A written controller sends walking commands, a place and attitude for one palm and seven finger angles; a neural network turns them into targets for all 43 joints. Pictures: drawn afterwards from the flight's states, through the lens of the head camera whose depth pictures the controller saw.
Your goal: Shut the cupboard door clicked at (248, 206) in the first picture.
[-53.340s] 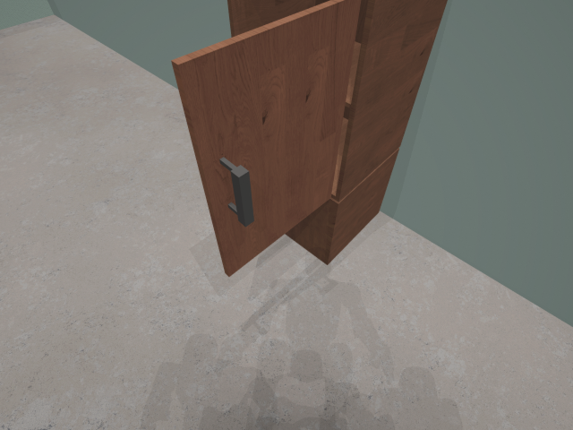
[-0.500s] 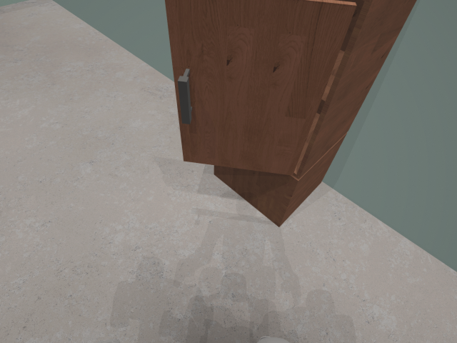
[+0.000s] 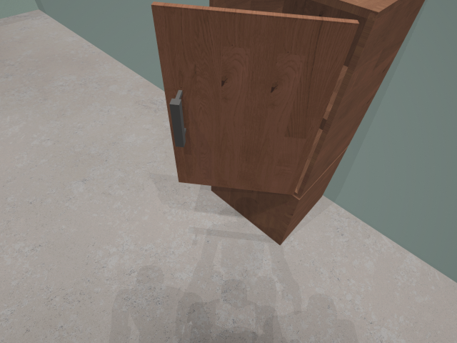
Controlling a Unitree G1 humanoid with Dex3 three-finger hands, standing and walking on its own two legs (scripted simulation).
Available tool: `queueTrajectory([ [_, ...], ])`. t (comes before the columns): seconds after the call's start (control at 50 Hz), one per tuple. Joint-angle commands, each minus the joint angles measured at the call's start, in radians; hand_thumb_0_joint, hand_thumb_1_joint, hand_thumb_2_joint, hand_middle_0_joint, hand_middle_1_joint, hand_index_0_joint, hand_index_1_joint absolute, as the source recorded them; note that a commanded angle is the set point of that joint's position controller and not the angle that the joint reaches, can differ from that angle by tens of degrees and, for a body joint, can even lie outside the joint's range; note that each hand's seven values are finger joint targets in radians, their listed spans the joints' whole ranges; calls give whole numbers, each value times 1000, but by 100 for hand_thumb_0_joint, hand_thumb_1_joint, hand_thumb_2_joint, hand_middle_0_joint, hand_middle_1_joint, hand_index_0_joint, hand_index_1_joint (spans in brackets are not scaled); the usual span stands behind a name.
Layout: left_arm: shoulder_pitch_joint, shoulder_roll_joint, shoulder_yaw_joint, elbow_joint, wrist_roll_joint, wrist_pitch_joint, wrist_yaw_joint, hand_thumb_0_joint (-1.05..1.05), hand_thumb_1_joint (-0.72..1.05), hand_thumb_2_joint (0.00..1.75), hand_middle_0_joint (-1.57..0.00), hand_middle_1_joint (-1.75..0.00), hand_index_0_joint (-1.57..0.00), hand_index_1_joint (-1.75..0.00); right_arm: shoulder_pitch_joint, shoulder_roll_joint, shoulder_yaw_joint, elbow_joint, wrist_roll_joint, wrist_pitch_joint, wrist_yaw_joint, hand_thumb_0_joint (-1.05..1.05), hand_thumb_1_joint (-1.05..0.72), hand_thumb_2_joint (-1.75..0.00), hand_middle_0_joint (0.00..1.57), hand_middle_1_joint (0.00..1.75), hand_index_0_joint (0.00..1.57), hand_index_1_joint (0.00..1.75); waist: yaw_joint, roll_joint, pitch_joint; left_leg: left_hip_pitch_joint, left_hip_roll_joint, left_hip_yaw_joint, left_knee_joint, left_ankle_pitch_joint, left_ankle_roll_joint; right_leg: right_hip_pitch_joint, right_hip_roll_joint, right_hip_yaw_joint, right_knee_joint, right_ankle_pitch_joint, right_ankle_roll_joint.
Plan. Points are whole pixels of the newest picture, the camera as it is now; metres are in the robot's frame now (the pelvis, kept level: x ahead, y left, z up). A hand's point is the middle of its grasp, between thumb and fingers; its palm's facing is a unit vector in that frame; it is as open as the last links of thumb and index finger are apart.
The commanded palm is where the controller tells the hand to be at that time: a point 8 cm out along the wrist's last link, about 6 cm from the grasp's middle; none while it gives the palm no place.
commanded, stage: take the last steps up to it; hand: left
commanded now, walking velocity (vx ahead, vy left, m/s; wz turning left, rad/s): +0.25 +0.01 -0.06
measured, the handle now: (180, 119) +0.65 +0.18 -0.01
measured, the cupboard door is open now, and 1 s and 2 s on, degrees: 36 36 36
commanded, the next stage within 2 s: come to a stop and stand still in 0.26 s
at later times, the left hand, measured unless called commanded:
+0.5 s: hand (155, 308) +0.21 +0.17 -0.16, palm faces +0.02 -0.98 -0.22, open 7.3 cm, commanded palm none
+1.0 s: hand (151, 315) +0.20 +0.17 -0.16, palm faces +0.01 -0.96 -0.26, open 7.4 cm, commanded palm none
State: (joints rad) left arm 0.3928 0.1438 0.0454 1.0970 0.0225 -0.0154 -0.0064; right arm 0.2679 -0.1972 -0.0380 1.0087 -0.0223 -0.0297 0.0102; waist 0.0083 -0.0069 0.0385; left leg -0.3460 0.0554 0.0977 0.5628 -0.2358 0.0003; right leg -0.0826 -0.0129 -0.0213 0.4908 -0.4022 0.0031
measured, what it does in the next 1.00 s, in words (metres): walks ahead: right foot, then left foot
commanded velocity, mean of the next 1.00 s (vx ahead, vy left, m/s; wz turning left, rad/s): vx -0.03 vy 0.02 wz -0.01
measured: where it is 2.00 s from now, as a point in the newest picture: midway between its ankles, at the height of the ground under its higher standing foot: outside the picture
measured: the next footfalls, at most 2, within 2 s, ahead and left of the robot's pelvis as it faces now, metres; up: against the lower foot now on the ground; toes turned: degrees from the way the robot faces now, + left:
right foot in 0.34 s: +0.18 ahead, -0.13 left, +0.00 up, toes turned -3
left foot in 0.56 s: +0.22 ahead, +0.11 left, +0.00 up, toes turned +3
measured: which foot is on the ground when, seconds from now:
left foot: down 0.00-0.34, up 0.36-0.54, down 0.56-0.84, up 0.86-1.00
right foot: down 0.00-0.00, up 0.02-0.32, down 0.34-1.00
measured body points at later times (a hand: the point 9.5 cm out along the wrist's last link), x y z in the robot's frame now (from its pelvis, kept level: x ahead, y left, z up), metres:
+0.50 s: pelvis +0.14 -0.01 +0.01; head +0.17 -0.02 +0.46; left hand +0.21 +0.22 -0.14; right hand +0.13 -0.24 -0.15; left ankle +0.13 +0.10 -0.70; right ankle +0.16 -0.12 -0.73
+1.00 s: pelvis +0.15 -0.02 +0.01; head +0.20 -0.04 +0.45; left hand +0.20 +0.22 -0.14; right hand +0.24 -0.27 -0.15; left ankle +0.13 +0.10 -0.69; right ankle +0.14 -0.13 -0.73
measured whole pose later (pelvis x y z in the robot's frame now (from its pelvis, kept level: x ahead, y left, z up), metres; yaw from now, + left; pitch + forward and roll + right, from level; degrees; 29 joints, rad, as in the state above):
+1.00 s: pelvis +0.15 -0.02 +0.01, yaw -1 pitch +0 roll +1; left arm 0.22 0.18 0.03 0.99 0.03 0.02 0.03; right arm 0.11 -0.22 -0.05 0.98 0.00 0.06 -0.03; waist 0.01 0.02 0.10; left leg -0.36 -0.01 0.01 0.89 -0.50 -0.03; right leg -0.23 -0.01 -0.03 0.53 -0.30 -0.03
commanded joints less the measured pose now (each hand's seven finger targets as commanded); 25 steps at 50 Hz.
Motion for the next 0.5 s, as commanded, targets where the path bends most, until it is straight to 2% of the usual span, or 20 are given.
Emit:
queueTrajectory([
  [0.0,-102,87,16,-117,4,-25,6,0,90,90,-20,-30,-20,-30,350,-209,-47,58,-20,-19,-33,0,-90,-90,20,30,20,30,-146,259,-52,427,372,-548,-343,-226,203,-553,29,-16,566,-187,-52],
  [0.02,-142,82,16,-121,3,-26,3,0,90,90,-20,-30,-20,-30,291,-185,-38,40,-14,-18,-36,0,-90,-90,20,30,20,30,-124,218,-4,338,367,-517,-358,-226,214,-587,-28,15,662,-124,-58],
  [0.04,-164,93,15,-120,3,-28,-3,0,90,90,-20,-30,-20,-30,227,-144,-26,18,-9,-22,-37,0,-90,-90,20,30,20,30,-99,142,36,251,346,-468,-373,-193,212,-571,-63,30,667,-66,-54],
  [0.06,-156,75,17,-111,5,-25,-10,0,90,90,-20,-30,-20,-30,173,-119,-16,7,-10,-27,-40,0,-90,-90,20,30,20,30,-69,116,49,192,316,-382,-386,-133,190,-531,-81,35,623,-30,-44],
  [0.08,-138,61,16,-105,6,-18,-12,0,90,90,-20,-30,-20,-30,141,-106,-9,7,-10,-30,-42,0,-90,-90,20,30,20,30,-44,117,42,177,286,-309,-379,-57,176,-488,-83,25,557,-6,-34],
  [0.12,-125,42,11,-103,3,-6,-13,0,90,90,-20,-30,-20,-30,120,-103,-6,11,-8,-30,-43,0,-90,-90,20,30,20,30,-26,124,20,143,248,-208,-368,12,171,-388,-77,-6,403,22,-24],
  [0.14,-122,40,8,-103,2,-7,-13,0,90,90,-20,-30,-20,-30,108,-101,-7,15,-8,-28,-42,0,-90,-90,20,30,20,30,-19,116,16,139,231,-186,-354,31,171,-340,-63,-28,317,21,-23],
  [0.22,-118,38,13,-105,7,1,-9,0,90,90,-20,-30,-20,-30,98,-102,-19,36,-4,-5,-33,0,-90,-90,20,30,20,30,-4,109,69,41,200,-151,-349,-170,151,-216,-17,-86,182,128,-13],
  [0.26,-66,71,27,-95,7,-3,-7,0,90,90,-20,-30,-20,-30,79,-81,-15,39,0,-2,-30,0,-90,-90,20,30,20,30,37,64,70,-12,155,-104,-256,-181,113,-88,-4,-78,51,188,-14],
  [0.28,-18,102,34,-81,8,-9,-1,0,90,90,-20,-30,-20,-30,76,-58,-12,37,5,-2,-26,0,-90,-90,20,30,20,30,61,-16,61,-69,97,-65,-157,-216,82,5,-39,-9,-27,160,-28],
  [0.3,39,164,44,-70,12,-19,5,0,90,90,-20,-30,-20,-30,78,-23,-6,21,13,-2,-20,0,-90,-90,20,30,20,30,83,-164,55,-175,-12,23,26,-271,38,70,-181,206,-140,26,-88],
  [0.32,91,234,57,-65,8,-20,11,0,90,90,-20,-30,-20,-30,92,-6,-5,-1,9,2,-15,0,-90,-90,20,30,20,30,85,-273,15,-229,-57,61,235,-373,18,91,-352,434,-298,-114,-179],
  [0.34,78,222,55,-64,1,-23,21,0,90,90,-20,-30,-20,-30,57,-29,-14,-7,4,11,-18,0,-90,-90,20,30,20,30,79,-279,38,-233,-24,-10,385,-377,18,28,-378,497,-348,-79,-226],
  [0.36,12,186,47,-73,1,-28,29,0,90,90,-20,-30,-20,-30,40,-27,-11,1,4,7,-23,0,-90,-90,20,30,20,30,52,-256,51,-246,2,-62,430,-312,11,4,-367,452,-309,161,-240],
  [0.38,-62,149,32,-89,2,-28,37,0,90,90,-20,-30,-20,-30,55,-15,-4,14,10,8,-30,0,-90,-90,20,30,20,30,16,-182,30,-191,28,-97,395,-275,1,-23,-351,327,-252,405,-238],
  [0.4,-109,134,24,-103,6,-27,39,0,90,90,-20,-30,-20,-30,78,8,5,29,14,12,-32,0,-90,-90,20,30,20,30,-8,-115,-16,-110,28,-93,333,-253,-10,-45,-313,209,-199,607,-221],
  [0.42,-134,132,19,-107,5,-26,40,0,90,90,-20,-30,-20,-30,97,32,12,42,17,22,-33,0,-90,-90,20,30,20,30,-20,-104,-52,-39,18,-77,257,-237,-18,-57,-282,133,-158,756,-203],
  [0.44,-148,136,21,-105,5,-20,45,0,90,90,-20,-30,-20,-30,108,49,14,49,21,27,-33,0,-90,-90,20,30,20,30,-24,-98,-62,2,7,-58,160,-195,-23,-49,-255,87,-117,833,-189],
  [0.48,-151,141,24,-96,-5,-10,49,0,90,90,-20,-30,-20,-30,128,40,14,57,18,41,-35,0,-90,-90,20,30,20,30,-36,-88,-76,86,-12,-42,-5,-14,-33,-65,-217,50,-59,804,-142],
])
